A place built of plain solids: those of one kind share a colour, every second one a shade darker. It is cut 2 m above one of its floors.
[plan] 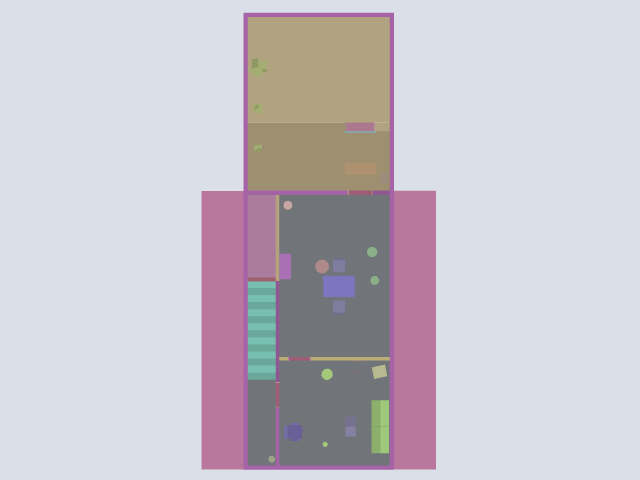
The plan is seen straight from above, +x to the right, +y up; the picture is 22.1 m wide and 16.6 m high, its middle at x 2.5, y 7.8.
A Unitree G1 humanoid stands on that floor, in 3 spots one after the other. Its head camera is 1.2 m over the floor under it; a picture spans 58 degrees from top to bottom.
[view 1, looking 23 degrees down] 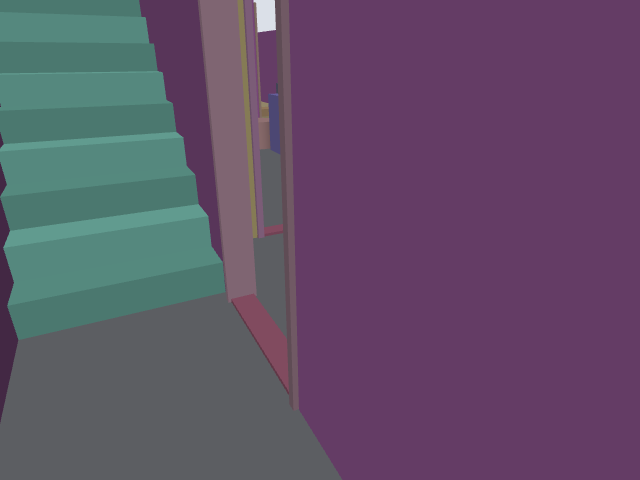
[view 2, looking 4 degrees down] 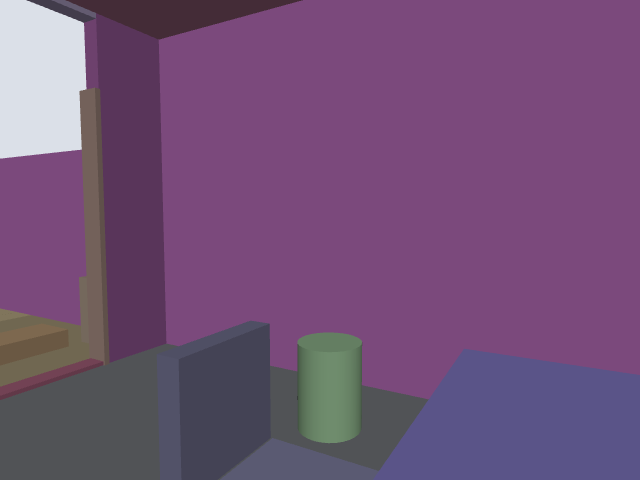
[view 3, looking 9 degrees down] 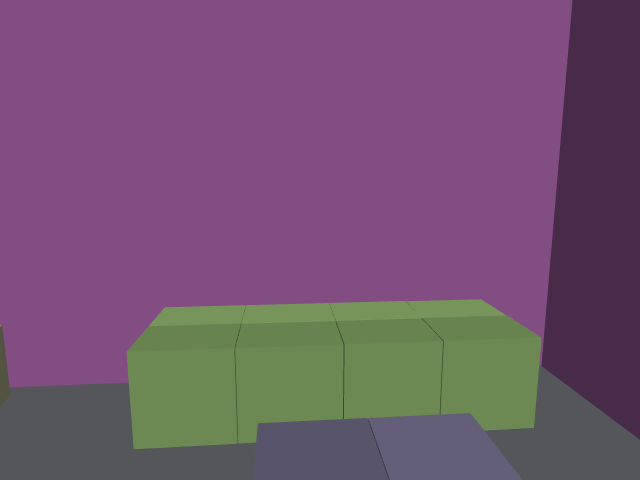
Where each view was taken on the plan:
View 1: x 0.49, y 0.87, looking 63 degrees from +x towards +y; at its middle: wall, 1.17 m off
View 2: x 2.24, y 6.30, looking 29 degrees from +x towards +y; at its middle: wall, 3.06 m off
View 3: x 2.49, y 1.60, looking -5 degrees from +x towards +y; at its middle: wall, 2.46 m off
